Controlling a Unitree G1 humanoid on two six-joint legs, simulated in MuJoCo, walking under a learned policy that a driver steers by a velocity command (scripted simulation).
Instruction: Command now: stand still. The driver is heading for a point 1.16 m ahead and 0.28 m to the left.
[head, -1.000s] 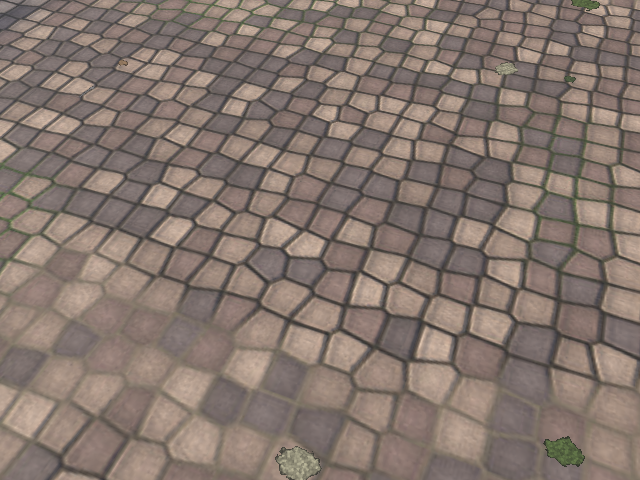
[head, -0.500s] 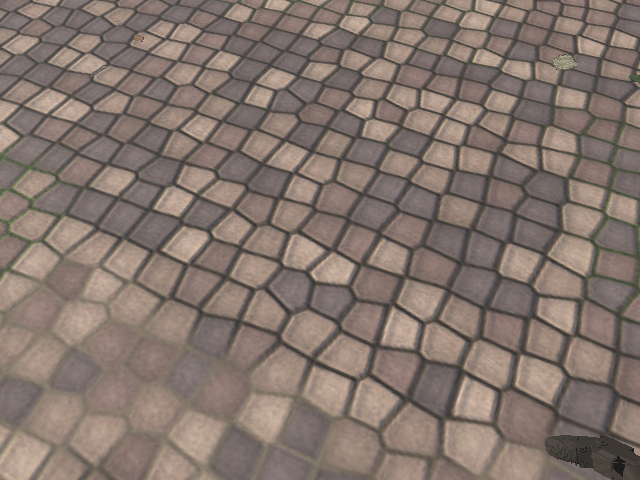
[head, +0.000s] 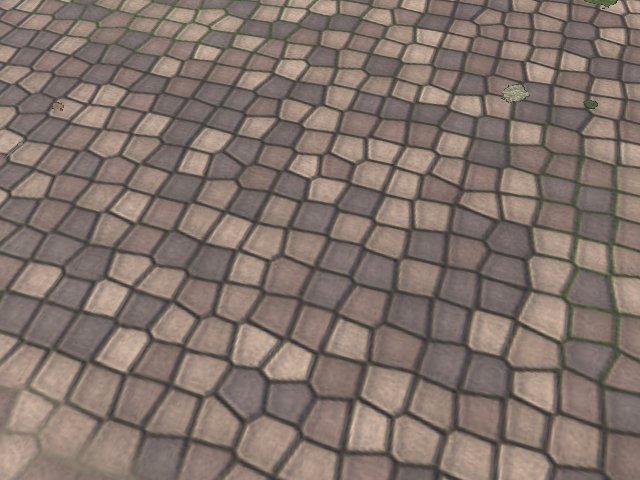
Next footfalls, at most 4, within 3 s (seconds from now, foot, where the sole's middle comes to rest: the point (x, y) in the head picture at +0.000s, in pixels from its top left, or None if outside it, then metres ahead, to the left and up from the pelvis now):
0.32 left None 0.02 0.11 -0.76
0.86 right None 0.30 -0.16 -0.76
1.40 left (285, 411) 0.60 0.09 -0.76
1.86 right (321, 281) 0.93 -0.01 -0.76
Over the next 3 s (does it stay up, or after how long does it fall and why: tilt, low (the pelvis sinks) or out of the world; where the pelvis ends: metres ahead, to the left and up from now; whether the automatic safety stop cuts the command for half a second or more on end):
stays up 1.08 0.27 0.01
